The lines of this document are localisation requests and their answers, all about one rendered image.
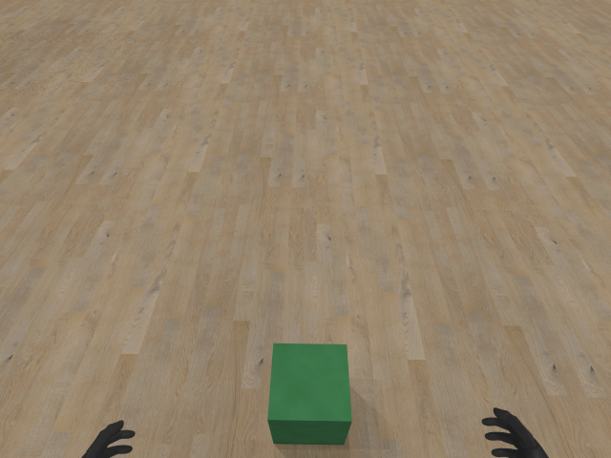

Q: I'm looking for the robot left hand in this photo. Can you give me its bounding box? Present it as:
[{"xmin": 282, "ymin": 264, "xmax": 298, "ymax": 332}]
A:
[{"xmin": 81, "ymin": 420, "xmax": 135, "ymax": 458}]

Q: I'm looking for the carton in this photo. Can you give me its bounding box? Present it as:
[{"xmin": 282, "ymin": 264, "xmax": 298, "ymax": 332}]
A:
[{"xmin": 267, "ymin": 343, "xmax": 352, "ymax": 445}]

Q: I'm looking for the robot right hand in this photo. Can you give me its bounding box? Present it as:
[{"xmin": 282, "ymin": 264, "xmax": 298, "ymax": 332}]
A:
[{"xmin": 481, "ymin": 407, "xmax": 549, "ymax": 458}]

